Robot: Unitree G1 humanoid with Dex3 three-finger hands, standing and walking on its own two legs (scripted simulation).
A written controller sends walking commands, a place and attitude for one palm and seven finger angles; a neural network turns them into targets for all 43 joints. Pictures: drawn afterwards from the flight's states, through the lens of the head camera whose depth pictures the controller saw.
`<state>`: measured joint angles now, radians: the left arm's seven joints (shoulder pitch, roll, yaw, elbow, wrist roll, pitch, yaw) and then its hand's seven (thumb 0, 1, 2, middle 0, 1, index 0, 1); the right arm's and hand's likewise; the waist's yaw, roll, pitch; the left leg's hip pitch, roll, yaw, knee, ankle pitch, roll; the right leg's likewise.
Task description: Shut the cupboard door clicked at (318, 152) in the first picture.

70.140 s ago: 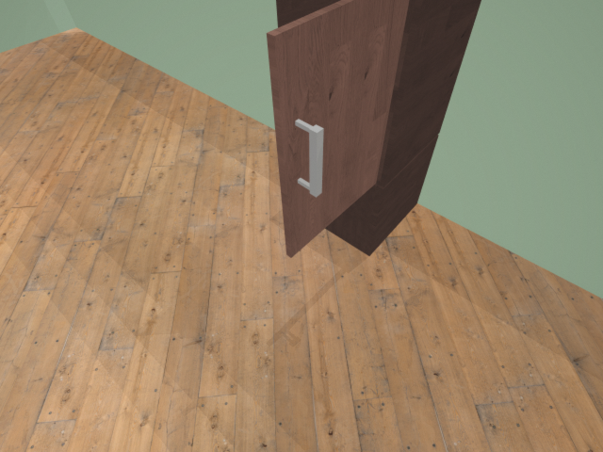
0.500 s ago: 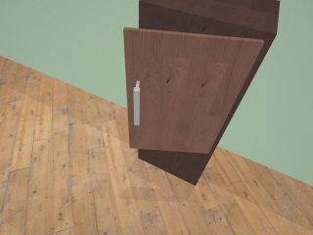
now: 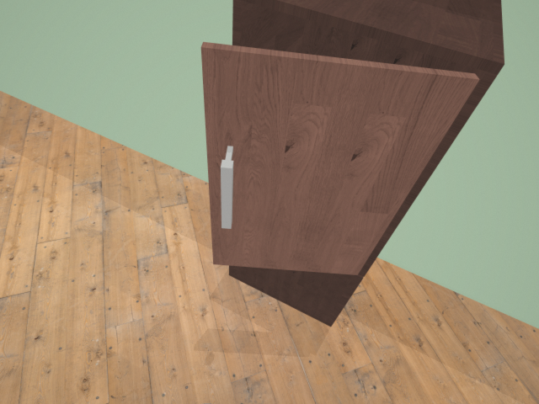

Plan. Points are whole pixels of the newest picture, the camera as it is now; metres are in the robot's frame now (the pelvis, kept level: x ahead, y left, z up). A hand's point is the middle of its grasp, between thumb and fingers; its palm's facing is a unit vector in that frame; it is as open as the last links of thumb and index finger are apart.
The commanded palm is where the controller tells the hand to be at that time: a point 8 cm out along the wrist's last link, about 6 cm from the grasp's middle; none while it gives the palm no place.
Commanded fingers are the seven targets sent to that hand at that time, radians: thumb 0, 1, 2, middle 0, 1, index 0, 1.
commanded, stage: shuffle to correct the standing spot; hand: left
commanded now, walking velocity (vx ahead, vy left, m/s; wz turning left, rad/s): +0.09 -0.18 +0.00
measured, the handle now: (228, 189) +0.48 +0.12 +0.01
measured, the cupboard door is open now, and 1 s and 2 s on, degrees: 24 24 24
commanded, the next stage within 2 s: come to a stop and stand still in 0.32 s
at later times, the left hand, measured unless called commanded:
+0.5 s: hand out of the picture +0.12 +0.08 -0.15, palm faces -0.01 -0.98 -0.21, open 7.3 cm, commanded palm none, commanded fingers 0.00 0.90 0.90 -0.20 -0.30 -0.20 -0.30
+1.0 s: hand out of the picture +0.02 +0.09 -0.16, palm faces +0.07 -0.98 -0.20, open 7.3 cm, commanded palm none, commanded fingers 0.00 0.90 0.90 -0.20 -0.30 -0.20 -0.30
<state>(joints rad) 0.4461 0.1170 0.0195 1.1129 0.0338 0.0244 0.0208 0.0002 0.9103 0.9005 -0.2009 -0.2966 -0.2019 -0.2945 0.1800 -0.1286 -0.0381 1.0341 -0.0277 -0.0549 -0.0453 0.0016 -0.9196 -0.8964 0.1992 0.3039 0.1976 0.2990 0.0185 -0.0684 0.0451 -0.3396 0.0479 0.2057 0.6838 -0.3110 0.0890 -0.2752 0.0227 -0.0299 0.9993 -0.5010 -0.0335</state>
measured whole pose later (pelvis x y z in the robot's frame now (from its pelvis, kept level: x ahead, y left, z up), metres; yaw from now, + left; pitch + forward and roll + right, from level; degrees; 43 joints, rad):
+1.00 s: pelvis +0.03 -0.09 +0.01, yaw +2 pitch -2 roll -1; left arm 0.30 0.16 0.00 1.06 0.02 0.01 0.04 0.00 0.92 0.90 -0.20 -0.30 -0.20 -0.29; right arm 0.21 -0.17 -0.03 0.96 -0.02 0.01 -0.01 0.00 -0.92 -0.90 0.20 0.30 0.20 0.30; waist 0.02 0.01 0.04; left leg -0.25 -0.01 0.12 0.57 -0.29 0.07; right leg -0.28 -0.06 -0.11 0.55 -0.24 -0.01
